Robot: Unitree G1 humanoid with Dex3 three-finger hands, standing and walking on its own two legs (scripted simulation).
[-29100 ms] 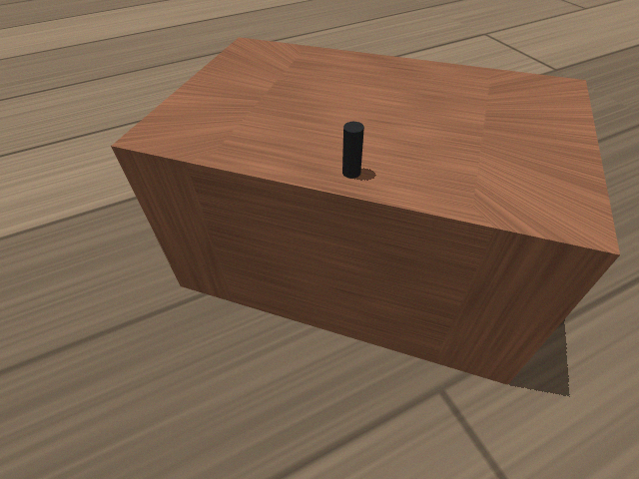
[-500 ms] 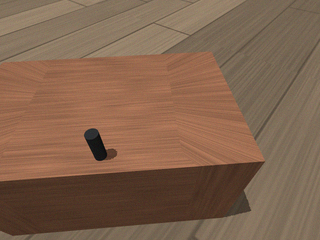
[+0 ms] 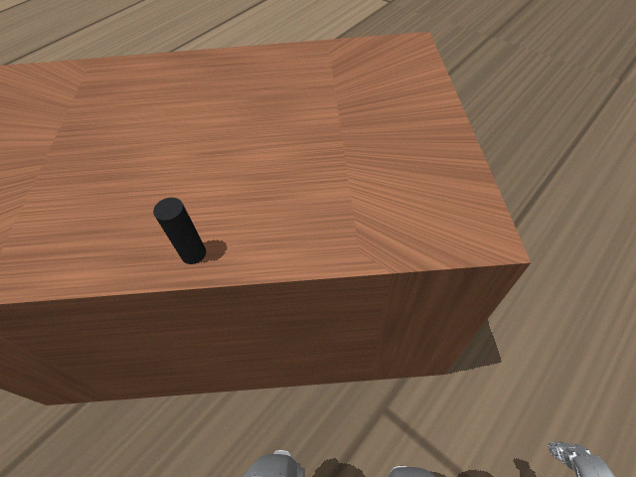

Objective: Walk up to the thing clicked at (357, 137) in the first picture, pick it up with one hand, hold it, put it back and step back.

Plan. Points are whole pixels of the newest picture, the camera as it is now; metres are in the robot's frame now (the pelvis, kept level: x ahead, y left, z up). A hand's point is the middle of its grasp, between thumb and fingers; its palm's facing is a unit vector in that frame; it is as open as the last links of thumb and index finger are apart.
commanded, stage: step back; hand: left
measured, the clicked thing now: (181, 232) +0.49 +0.24 -0.05
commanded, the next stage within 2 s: none
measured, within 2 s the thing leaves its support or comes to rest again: neither
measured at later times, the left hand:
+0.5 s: hand out of the picture +0.00 +0.31 -0.15, palm faces -0.02 -0.94 -0.35, open 7.4 cm
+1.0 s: hand out of the picture -0.08 +0.30 -0.13, palm faces -0.03 -0.91 -0.41, open 7.4 cm
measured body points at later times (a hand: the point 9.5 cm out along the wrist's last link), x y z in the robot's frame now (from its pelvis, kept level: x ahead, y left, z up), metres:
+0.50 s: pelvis -0.10 +0.04 +0.01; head -0.02 +0.07 +0.45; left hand +0.00 +0.35 -0.13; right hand +0.00 -0.27 -0.10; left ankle -0.09 +0.13 -0.73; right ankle -0.14 -0.11 -0.65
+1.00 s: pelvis -0.23 +0.04 +0.00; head -0.16 +0.03 +0.44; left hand -0.08 +0.34 -0.10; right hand -0.15 -0.28 -0.13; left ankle -0.26 +0.17 -0.71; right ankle -0.16 -0.08 -0.73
